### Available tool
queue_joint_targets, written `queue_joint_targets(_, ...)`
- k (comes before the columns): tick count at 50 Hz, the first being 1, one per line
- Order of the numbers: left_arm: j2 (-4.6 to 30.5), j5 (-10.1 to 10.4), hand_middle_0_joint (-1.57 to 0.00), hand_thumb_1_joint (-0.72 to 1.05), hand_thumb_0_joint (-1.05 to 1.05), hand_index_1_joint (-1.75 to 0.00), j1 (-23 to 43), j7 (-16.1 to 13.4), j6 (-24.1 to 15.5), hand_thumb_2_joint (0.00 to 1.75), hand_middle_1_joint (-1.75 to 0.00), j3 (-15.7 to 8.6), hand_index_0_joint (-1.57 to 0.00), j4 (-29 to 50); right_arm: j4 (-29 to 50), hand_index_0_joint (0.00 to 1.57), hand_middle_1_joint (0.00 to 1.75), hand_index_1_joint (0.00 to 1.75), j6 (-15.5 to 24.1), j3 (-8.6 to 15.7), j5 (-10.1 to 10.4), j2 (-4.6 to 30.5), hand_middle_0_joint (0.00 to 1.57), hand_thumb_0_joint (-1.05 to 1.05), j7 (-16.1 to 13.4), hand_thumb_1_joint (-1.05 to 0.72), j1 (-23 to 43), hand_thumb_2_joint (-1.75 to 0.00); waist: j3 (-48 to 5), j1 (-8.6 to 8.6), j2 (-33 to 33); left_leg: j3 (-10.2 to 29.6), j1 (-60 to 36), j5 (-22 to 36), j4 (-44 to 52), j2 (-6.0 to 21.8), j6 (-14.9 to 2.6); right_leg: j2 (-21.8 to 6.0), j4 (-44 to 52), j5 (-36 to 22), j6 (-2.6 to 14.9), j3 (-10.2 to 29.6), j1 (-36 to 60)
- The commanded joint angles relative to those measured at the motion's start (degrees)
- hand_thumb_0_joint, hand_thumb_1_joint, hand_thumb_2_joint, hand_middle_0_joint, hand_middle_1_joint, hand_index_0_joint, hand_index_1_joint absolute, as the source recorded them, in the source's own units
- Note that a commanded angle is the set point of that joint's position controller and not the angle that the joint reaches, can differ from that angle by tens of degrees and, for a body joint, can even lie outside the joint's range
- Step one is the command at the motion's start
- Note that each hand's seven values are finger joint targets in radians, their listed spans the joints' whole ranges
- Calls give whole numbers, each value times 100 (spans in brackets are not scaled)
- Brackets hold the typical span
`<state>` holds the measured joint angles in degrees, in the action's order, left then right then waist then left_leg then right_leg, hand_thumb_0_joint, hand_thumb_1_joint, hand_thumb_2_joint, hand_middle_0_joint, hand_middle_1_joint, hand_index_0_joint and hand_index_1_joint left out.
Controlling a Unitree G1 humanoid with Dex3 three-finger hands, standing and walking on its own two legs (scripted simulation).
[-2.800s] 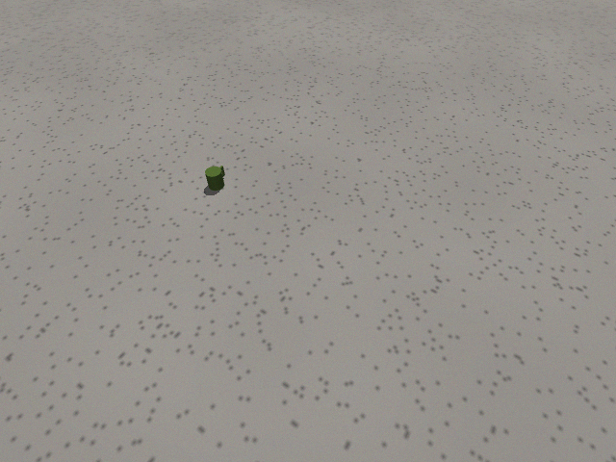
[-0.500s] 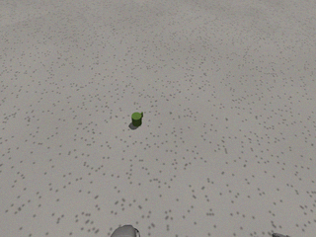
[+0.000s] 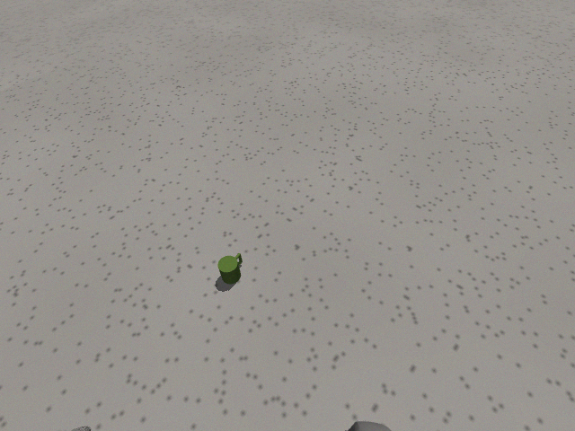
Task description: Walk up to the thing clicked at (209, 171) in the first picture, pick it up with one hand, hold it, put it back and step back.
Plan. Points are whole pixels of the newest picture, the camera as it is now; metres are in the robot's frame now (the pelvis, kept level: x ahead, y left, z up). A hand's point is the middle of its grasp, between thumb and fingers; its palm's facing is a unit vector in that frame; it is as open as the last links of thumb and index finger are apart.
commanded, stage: walk up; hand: left
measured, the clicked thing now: (232, 266) +0.81 +0.26 -0.71
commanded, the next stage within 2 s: none
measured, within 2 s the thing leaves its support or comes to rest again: neither
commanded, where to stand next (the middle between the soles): +0.43 +0.01 m, yaw +1 degrees
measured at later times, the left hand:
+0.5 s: hand (118, 392) +0.21 +0.30 -0.14, palm faces -0.05 -0.94 -0.33, open 7.4 cm
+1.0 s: hand (150, 299) +0.36 +0.27 -0.11, palm faces -0.01 -0.90 -0.43, open 7.4 cm
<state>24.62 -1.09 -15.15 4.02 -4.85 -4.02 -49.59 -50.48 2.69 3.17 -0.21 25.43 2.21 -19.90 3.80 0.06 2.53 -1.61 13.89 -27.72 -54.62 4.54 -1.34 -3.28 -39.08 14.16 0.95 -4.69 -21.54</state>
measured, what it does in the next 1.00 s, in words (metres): walks ahead: left foot, then right foot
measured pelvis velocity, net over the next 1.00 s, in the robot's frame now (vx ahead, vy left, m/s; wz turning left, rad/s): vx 0.32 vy -0.01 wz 0.01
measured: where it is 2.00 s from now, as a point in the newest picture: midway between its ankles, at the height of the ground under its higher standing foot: (298, 375)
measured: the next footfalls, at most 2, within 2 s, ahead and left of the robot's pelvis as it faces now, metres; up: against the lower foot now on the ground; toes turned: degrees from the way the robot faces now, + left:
left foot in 0.30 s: +0.25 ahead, +0.13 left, +0.00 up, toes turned +7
right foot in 0.72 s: +0.38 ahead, -0.14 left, +0.00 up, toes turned -4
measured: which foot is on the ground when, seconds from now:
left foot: up 0.00-0.28, down 0.30-0.74, up 0.76-1.00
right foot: down 0.00-0.32, up 0.34-0.70, down 0.72-1.00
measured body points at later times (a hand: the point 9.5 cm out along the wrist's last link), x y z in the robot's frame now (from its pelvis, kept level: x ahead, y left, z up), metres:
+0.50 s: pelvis +0.17 +0.02 +0.02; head +0.18 +0.05 +0.46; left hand +0.21 +0.34 -0.11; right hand +0.24 -0.30 -0.07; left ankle +0.21 +0.13 -0.72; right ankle +0.19 -0.12 -0.66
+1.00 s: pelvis +0.32 -0.01 +0.02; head +0.34 -0.03 +0.46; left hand +0.36 +0.32 -0.08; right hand +0.40 -0.33 -0.11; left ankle +0.40 +0.14 -0.68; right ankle +0.34 -0.14 -0.72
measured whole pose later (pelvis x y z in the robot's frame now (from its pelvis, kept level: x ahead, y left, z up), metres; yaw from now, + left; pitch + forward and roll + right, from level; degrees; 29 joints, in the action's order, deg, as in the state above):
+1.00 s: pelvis +0.32 -0.01 +0.02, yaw +1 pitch -3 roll +0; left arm 23.4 -0.6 -17.7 1.3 -4.4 -1.5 -48.9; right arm -50.7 1.5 2.9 -0.5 24.4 2.8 -15.1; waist 5.6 -1.6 3.4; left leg -1.1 27.2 -17.1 -46.2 4.6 0.0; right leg -2.4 -32.0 15.7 0.5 -4.2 -13.5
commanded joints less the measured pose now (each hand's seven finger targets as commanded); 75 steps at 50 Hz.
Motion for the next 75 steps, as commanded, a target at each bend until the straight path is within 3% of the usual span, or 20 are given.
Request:
queue_joint_targets(1,1660,168,-20,90,0,-30,-571,-223,-94,90,-30,-412,-20,328,517,20,30,30,211,267,104,1147,20,0,-77,-90,160,-90,-70,-287,-1032,494,2417,383,-1140,80,-80,-1680,2235,-68,1367,2540,1760)
queue_joint_targets(10,1557,43,-20,90,0,-30,-321,-166,-107,90,-30,-327,-20,641,500,20,30,30,196,344,-54,867,20,0,158,-90,550,-90,-78,-258,-1093,-137,1051,1410,1510,27,80,-1272,2306,594,1211,1056,636)
queue_joint_targets(14,1411,43,-20,90,0,-30,-34,-142,-33,90,-30,-217,-20,728,283,20,30,30,295,438,-92,957,20,0,115,-90,-4,-90,-259,208,-579,-418,-642,1656,2182,-289,-3,-1014,1323,899,883,646,-261)
queue_joint_targets(15,1174,16,-20,90,0,-30,-137,-148,-18,90,-30,-121,-20,742,136,20,30,30,331,520,-91,1160,20,0,53,-90,-466,-90,-519,447,-8,-174,-1531,1122,2357,-305,-128,-768,333,621,731,428,-731)
queue_joint_targets(17,1020,92,-20,90,0,-30,-362,-207,46,90,-30,-99,-20,687,311,20,30,30,386,706,-62,1978,20,0,-39,-90,-917,-90,-575,644,1354,3977,-1910,-1022,4262,1994,-1137,376,-2523,1670,210,246,-2192)
queue_joint_targets(23,1178,85,-20,90,0,-30,-652,-151,125,90,-30,-165,-20,166,521,20,30,30,375,437,-5,1376,20,0,-81,-90,131,-90,32,35,585,1164,-143,1123,4006,1151,-1064,-347,-1775,556,11,655,-1039)
queue_joint_targets(30,1015,43,-20,90,0,-30,15,-18,100,90,-30,-208,-20,337,612,20,30,30,326,447,-27,1503,20,0,-26,-90,55,-90,81,162,677,821,3,532,3969,1051,-1121,-243,-120,-49,-32,285,-495)
queue_joint_targets(35,1176,13,-20,90,0,-30,-823,-141,-54,90,-30,-337,-20,-9,737,20,30,30,188,277,-33,1088,20,0,-6,-90,190,-90,-414,-355,-289,179,918,970,1999,556,-692,227,921,13,91,111,1835)
queue_joint_targets(37,2005,9,-20,90,0,-30,-1271,-274,-166,90,-30,-510,-20,114,861,20,30,30,161,79,-9,596,20,0,-23,-90,11,-90,-382,-527,-1989,-263,2760,-220,-725,-590,-127,-1974,2638,1811,1010,3962,2499)
queue_joint_targets(38,2030,99,-20,90,0,-30,-977,-257,-132,90,-30,-474,-20,174,732,20,30,30,90,245,-64,1114,20,0,-94,-90,175,-90,-176,-460,-1253,367,2687,-266,-1022,-168,-108,-2261,2554,1776,1433,4170,2008)
queue_joint_targets(43,1556,123,-20,90,0,-30,-338,-305,-125,90,-30,-317,-20,353,253,20,30,30,17,303,-12,1097,20,0,20,-90,-222,-90,18,-53,-1289,383,1865,804,-281,153,30,-1222,2354,147,1103,1711,1018)
queue_joint_targets(51,1323,116,-20,90,0,-30,-74,-453,27,90,-30,-97,-20,327,115,20,30,30,-14,189,0,611,20,0,-97,-90,420,-90,-412,-64,-1054,-213,237,1929,1767,-254,87,-958,851,-2949,905,567,482)
queue_joint_targets(54,920,183,-20,90,0,-30,-4,-474,148,90,-30,100,-20,381,-36,20,30,30,51,313,-68,1103,20,0,-197,-90,233,-90,-708,119,-38,565,-878,3302,2559,299,-255,-414,-140,-1050,329,328,-329)
queue_joint_targets(56,1153,123,-20,90,0,-30,-189,-486,245,90,-30,27,-20,240,0,20,30,30,60,534,21,1871,20,0,-130,-90,-54,-90,-881,328,971,3080,-997,413,3712,1739,-1370,269,-1786,2256,140,230,-1001)
queue_joint_targets(57,1249,75,-20,90,0,-30,-215,-506,265,90,-30,-10,-20,155,50,20,30,30,34,539,1,1765,20,0,-155,-90,144,-90,-713,240,809,3163,-898,-116,3783,1777,-1512,84,-2051,2183,129,518,-1224)
queue_joint_targets(66,886,-46,-20,90,0,-30,-665,-485,154,90,-30,-93,-20,-495,282,20,30,30,-148,129,-19,964,20,0,-119,-90,1340,-90,-487,-283,393,964,1292,334,2680,682,-603,281,843,282,105,213,1357)
queue_joint_targets(68,1467,-130,-20,90,0,-30,-159,-527,63,90,-30,-197,-20,-283,253,20,30,30,-187,-52,31,417,20,0,-120,-90,1239,-90,-73,-151,-1122,262,1851,34,1379,-245,24,-1275,2379,1901,666,2899,834)
queue_joint_targets(69,1673,-94,-20,90,0,-30,254,-507,75,90,-30,-198,-20,-238,126,20,30,30,-206,51,-4,750,20,0,-184,-90,1364,-90,158,-117,-1064,296,1404,-169,929,-207,23,-1746,2505,2071,1112,3122,138)
queue_joint_targets(73,1089,52,-20,90,0,-30,694,-466,87,90,-30,24,-20,-278,-417,20,30,30,14,42,53,809,20,0,-212,-90,844,-90,-548,214,-684,433,-393,2373,2488,-3,-66,-775,1013,-1611,454,1090,332)
queue_joint_targets(75,981,137,-20,90,0,-30,371,-454,131,90,-30,62,-20,-464,-396,20,30,30,58,34,56,1041,20,0,-194,-90,1248,-90,-830,-124,-495,1034,-324,3012,2488,427,-357,-198,926,-978,99,646,727)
